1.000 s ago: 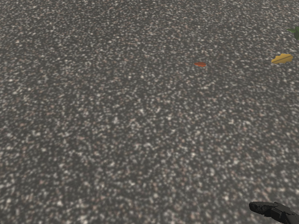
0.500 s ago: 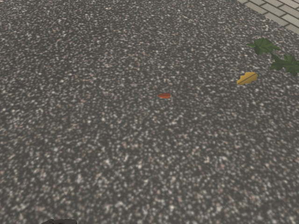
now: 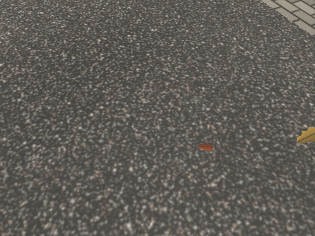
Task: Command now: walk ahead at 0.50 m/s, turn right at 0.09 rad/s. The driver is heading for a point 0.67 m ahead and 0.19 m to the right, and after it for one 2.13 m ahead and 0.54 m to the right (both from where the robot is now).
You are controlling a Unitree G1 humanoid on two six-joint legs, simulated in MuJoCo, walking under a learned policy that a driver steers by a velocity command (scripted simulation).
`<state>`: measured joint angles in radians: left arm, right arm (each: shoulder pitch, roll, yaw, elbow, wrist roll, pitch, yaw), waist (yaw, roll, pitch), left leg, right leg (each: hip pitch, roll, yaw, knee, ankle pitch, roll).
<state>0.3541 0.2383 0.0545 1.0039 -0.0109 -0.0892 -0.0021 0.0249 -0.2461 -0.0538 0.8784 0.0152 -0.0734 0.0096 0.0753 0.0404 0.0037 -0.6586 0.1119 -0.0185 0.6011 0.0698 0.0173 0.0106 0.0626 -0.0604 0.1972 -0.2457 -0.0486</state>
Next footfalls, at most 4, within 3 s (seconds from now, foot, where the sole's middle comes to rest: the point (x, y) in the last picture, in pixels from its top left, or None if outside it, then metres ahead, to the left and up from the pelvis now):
0.12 left None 0.26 0.15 -0.78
0.66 right None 0.49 -0.16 -0.78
1.10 left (202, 169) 0.81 -0.11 -0.78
1.50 right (242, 202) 0.65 -0.28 -0.78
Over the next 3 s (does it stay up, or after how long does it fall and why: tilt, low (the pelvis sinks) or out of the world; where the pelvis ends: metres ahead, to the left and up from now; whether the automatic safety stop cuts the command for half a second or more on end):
stays up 0.79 -0.13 0.00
